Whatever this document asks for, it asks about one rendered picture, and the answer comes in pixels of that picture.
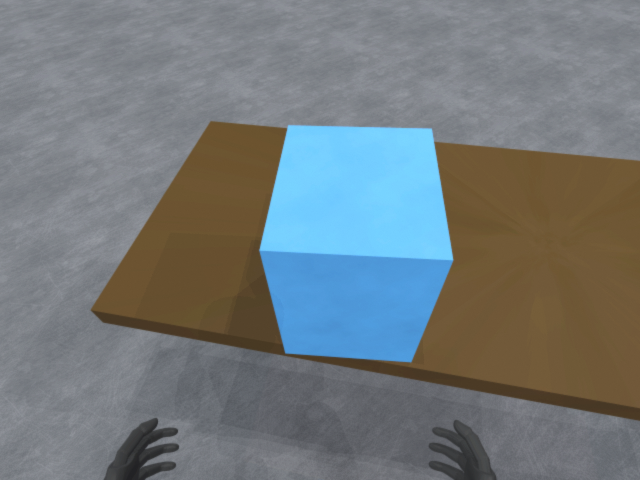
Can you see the carton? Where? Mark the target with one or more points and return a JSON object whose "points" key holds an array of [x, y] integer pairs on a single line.
{"points": [[356, 245]]}

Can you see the right robot hand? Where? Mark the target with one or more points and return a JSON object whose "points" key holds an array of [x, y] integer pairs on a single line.
{"points": [[473, 459]]}

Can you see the table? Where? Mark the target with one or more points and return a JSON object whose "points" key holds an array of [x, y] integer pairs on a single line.
{"points": [[541, 302]]}

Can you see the left robot hand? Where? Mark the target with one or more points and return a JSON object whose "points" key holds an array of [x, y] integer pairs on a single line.
{"points": [[133, 454]]}

